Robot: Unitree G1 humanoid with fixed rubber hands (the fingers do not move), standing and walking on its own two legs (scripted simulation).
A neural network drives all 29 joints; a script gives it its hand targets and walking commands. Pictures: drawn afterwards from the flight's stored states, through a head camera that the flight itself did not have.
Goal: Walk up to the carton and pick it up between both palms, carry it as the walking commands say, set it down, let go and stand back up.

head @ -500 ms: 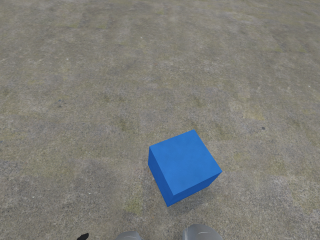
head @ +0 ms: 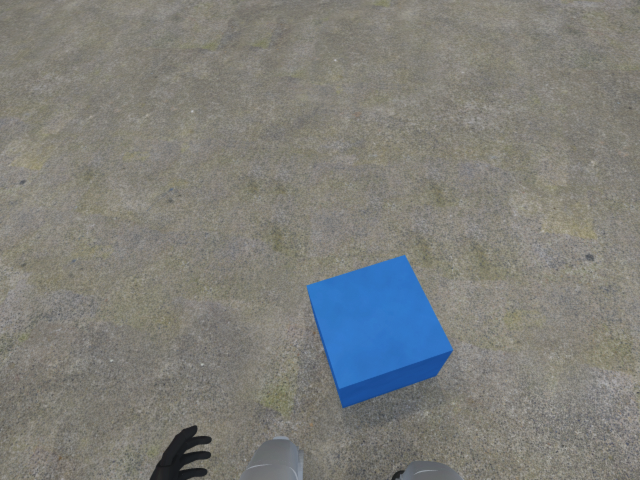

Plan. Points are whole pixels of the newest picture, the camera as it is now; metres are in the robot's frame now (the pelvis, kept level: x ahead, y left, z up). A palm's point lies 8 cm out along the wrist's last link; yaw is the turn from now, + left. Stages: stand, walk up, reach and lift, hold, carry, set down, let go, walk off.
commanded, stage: walk up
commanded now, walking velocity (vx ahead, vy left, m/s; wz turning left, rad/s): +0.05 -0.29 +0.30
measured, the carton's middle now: (373, 332) +0.49 -0.09 -0.64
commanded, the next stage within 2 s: none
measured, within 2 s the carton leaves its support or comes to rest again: neither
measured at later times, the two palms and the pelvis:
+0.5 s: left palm out of the picture +0.04 +0.13 -0.13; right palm out of the picture +0.13 -0.36 -0.11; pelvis +0.01 -0.11 +0.01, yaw +5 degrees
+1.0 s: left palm out of the picture +0.04 +0.11 -0.13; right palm out of the picture +0.06 -0.41 -0.12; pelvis +0.01 -0.16 +0.00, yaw +7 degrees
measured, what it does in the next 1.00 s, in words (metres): steps to the right: left foot, then right foot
